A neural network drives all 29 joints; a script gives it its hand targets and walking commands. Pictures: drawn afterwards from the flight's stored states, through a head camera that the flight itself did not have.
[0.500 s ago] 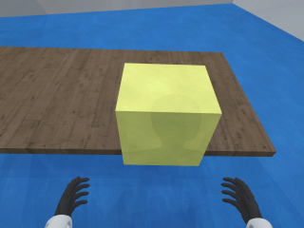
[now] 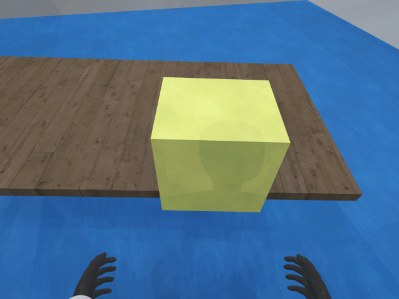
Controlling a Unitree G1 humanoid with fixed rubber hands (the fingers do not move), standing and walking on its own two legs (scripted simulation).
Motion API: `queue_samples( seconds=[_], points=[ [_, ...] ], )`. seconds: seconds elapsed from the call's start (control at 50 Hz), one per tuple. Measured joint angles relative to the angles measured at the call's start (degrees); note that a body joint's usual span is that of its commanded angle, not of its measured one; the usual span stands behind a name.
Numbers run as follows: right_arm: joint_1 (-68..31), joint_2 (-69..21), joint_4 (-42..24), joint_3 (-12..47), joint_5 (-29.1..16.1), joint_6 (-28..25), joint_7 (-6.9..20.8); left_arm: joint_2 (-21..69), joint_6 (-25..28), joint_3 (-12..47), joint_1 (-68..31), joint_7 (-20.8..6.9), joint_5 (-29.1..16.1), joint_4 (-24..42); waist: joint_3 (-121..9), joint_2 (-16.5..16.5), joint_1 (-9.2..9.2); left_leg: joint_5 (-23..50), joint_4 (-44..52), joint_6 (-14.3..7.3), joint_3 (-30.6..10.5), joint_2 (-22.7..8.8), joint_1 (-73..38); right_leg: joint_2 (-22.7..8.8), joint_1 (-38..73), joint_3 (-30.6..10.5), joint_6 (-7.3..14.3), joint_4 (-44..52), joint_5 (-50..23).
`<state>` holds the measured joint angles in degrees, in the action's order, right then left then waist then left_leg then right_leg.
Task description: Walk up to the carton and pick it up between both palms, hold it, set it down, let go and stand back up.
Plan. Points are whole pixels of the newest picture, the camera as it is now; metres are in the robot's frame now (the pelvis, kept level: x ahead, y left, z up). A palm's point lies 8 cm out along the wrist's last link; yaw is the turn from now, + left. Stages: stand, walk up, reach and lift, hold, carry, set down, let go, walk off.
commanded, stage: set down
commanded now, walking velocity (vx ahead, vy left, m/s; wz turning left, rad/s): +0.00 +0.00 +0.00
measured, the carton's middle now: (213, 147) +0.43 -0.02 +0.07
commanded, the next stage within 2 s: let go in 0.02 s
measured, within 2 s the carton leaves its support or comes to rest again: neither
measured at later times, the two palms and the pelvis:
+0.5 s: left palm (89, 298) +0.16 +0.22 -0.08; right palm out of the picture +0.15 -0.23 -0.08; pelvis +0.00 +0.00 +0.00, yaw +0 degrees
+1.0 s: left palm out of the picture +0.05 +0.25 -0.13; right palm out of the picture +0.03 -0.23 -0.13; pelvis -0.01 +0.01 -0.01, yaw -1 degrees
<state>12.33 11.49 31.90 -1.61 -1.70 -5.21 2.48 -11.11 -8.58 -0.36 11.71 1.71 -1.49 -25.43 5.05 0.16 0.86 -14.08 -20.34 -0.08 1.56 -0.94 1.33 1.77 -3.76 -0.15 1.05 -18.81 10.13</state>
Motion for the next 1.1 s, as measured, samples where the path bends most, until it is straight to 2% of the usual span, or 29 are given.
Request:
queue_samples(
  seconds=[0.26, 0.5, 0.54, 0.6, 0.68, 0.88, 1.1],
  points=[
    [-1.51, -1.00, 8.45, -0.25, 1.77, -5.03, 0.04, -0.33, 0.95, 0.22, -0.77, -0.08, 1.05, -3.27, 0.53, -0.22, -0.09, -1.26, -1.89, 0.14, -0.02, -0.26, 0.46, 0.18, -0.36, 0.22, 0.13, -1.68, 1.16],
    [-2.66, -0.62, 10.97, -0.03, 2.09, -7.05, -0.51, -0.26, 1.46, 0.46, -1.44, -0.43, 1.22, -4.70, 0.47, -0.57, 0.00, -1.74, -2.78, 0.30, 0.08, -0.58, 0.50, 0.43, -0.31, 0.31, 0.29, -2.27, 1.44],
    [-2.89, -0.53, 11.10, 0.04, 1.99, -6.87, -0.47, -0.29, 1.39, 0.45, -1.60, -0.39, 1.20, -4.75, 0.43, -0.71, 0.07, -1.73, -2.92, 0.32, 0.10, -0.62, 0.63, 0.45, -0.43, 0.32, 0.31, -2.38, 1.41],
    [-2.46, -0.24, 10.28, -0.18, 4.12, -1.03, -1.45, -0.94, 5.66, 0.13, -0.87, -1.25, 3.99, -7.55, -1.61, -0.67, -0.14, -2.62, -5.63, 0.27, -0.08, -0.75, 4.44, 0.51, -3.98, 0.56, 0.26, -4.60, 2.08],
    [-0.49, 0.63, 11.29, -0.59, 4.29, 3.62, -2.04, -1.66, 9.18, -0.88, 1.74, -2.13, 4.35, -12.05, -3.21, -0.09, -0.41, -3.17, -8.36, 0.09, 0.16, -0.99, 8.37, 0.67, -7.91, 0.40, 0.16, -7.12, 2.90],
    [6.09, 0.99, 15.36, -0.52, 4.15, 4.45, -2.17, -1.26, 10.51, -1.13, 5.96, -1.99, 3.88, -19.45, -5.76, 0.21, -0.86, -4.71, -10.87, -0.73, 0.73, -0.24, 11.96, -0.11, -11.74, -0.21, -0.68, -9.80, 3.82],
    [8.45, 0.00, 19.16, 0.14, 3.83, 4.68, -3.19, 0.23, 9.75, -0.81, 6.80, -1.26, 3.45, -25.58, -6.59, 0.03, -1.03, -3.23, -8.56, -1.66, 1.62, 1.03, 10.69, -1.29, -11.34, -1.22, -1.59, -9.03, 2.97]
  ],
)
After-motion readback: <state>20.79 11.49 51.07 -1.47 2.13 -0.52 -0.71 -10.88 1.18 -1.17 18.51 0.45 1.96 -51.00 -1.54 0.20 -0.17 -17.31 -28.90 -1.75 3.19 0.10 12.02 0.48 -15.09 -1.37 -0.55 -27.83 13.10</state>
